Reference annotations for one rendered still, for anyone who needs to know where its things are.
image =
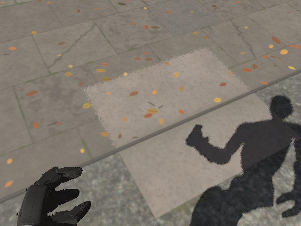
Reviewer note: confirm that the left robot hand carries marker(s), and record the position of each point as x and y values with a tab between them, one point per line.
41	199

